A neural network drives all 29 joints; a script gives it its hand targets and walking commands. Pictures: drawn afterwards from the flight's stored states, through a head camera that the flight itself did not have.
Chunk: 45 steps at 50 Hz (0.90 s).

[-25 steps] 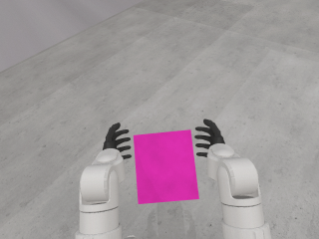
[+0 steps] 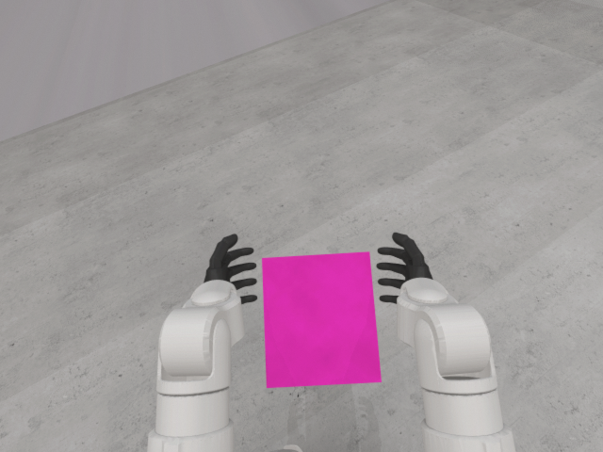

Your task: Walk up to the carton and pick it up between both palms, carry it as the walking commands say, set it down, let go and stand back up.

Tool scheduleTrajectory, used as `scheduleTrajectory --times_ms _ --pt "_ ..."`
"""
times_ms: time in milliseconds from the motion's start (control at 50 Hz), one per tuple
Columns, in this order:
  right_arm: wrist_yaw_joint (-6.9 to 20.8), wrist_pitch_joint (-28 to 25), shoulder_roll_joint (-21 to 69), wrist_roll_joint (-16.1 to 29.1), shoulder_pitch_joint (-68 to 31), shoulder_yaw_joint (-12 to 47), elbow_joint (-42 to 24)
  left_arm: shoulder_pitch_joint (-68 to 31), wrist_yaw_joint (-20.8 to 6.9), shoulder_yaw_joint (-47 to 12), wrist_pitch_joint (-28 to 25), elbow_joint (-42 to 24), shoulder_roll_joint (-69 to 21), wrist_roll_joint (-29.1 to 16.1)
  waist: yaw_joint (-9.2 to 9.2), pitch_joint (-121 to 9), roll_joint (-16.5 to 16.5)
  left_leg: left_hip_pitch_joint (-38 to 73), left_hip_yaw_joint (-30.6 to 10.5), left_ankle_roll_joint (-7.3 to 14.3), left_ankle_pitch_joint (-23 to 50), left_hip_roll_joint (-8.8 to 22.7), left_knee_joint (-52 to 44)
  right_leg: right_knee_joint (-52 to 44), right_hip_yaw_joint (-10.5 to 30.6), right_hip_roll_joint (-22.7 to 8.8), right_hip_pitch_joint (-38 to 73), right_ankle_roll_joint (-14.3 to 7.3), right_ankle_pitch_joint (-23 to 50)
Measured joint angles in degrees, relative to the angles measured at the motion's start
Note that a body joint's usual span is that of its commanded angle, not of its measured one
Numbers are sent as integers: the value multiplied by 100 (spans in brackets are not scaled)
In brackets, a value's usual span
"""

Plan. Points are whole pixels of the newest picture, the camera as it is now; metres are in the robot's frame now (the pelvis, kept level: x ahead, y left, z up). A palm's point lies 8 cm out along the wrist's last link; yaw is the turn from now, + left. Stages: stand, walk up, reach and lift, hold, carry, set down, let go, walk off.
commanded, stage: carry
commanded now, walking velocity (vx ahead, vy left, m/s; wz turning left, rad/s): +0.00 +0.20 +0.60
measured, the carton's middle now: (318, 315) +0.33 +0.00 -0.04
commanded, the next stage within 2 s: none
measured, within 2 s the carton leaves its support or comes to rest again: neither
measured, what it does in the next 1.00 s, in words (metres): steps to the left: left foot, then right foot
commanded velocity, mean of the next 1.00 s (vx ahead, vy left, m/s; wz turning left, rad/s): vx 0.00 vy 0.00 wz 0.00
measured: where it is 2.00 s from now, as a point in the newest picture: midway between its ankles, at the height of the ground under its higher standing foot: outside the picture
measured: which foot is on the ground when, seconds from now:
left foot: up 0.00-0.22, down 0.24-1.00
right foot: down 0.00-0.24, up 0.26-0.52, down 0.54-1.00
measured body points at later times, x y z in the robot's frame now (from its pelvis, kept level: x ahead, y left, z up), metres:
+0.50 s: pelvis -0.05 +0.12 +0.00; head -0.04 +0.13 +0.45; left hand +0.24 +0.29 +0.09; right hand +0.28 +0.05 +0.09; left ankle +0.01 +0.22 -0.73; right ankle -0.03 -0.01 -0.70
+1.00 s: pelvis -0.08 +0.12 +0.01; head -0.11 +0.12 +0.46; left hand +0.21 +0.27 +0.11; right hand +0.24 +0.04 +0.11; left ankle +0.01 +0.22 -0.73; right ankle -0.03 +0.00 -0.73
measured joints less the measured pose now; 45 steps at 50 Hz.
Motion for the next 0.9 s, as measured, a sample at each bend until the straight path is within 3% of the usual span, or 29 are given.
scheduleTrajectory --times_ms 40,80,180,240,260,320,380,460,540,580,740,900 --pt "-27 89 -12 107 48 36 -89 10 -10 24 42 -2 2 37 -101 -4 -124 -339 131 -200 -422 140 1301 -137 -101 -228 124 21 8" --pt "-41 152 1 160 -10 75 -108 30 6 64 58 -48 6 85 -172 -6 -208 -401 134 -338 -288 426 1788 -264 -155 -416 228 136 53" --pt "-100 188 76 114 -257 -11 -83 -99 57 96 121 -131 -34 185 -262 -55 -426 195 228 -493 -169 956 462 -87 -224 -917 184 432 34" --pt "-97 231 129 60 -405 -139 27 -202 97 88 213 -69 -68 268 -292 -163 -419 865 449 -448 578 1046 -982 298 -220 -1135 36 674 -107" --pt "-83 204 147 46 -443 -139 128 -226 115 130 217 -26 -71 296 -281 -172 -505 837 503 -378 825 978 -971 562 -71 -1179 -88 730 -365" --pt "6 152 157 32 -469 -76 466 -165 143 252 252 74 -53 317 -116 -125 -568 685 538 -116 594 988 -635 1638 488 -672 -509 716 -1547" --pt "58 154 139 -49 -424 -113 694 -154 136 256 383 168 -49 223 76 -118 -555 679 537 0 655 972 -782 2199 502 -329 -738 633 -1435" --pt "45 57 122 -80 -374 -203 683 -203 143 195 355 175 -66 129 189 -108 -506 665 567 115 877 874 -1022 1730 440 -94 -570 538 -1210" --pt "6 16 120 -84 -368 -205 584 -263 140 187 257 183 -88 145 136 -195 -447 632 640 182 1051 770 -1208 259 419 72 81 333 -914" --pt "-7 19 108 -94 -344 -220 572 -288 117 164 206 283 -103 181 72 -190 -286 698 618 178 1138 805 -1322 -317 383 154 296 189 48" --pt "-21 319 72 27 -237 -159 516 -387 121 202 293 625 -138 382 -178 -506 -221 853 607 129 1398 808 -1707 -628 358 194 416 159 291" --pt "-28 389 109 -49 -348 -216 803 -440 162 255 373 842 -159 438 -134 -702 -295 802 592 93 1456 830 -1729 -622 341 215 354 124 337"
